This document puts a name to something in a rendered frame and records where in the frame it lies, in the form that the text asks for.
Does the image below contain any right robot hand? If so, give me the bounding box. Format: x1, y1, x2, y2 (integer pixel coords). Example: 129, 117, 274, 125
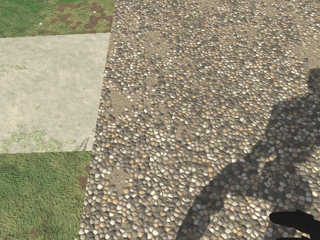
269, 209, 320, 240

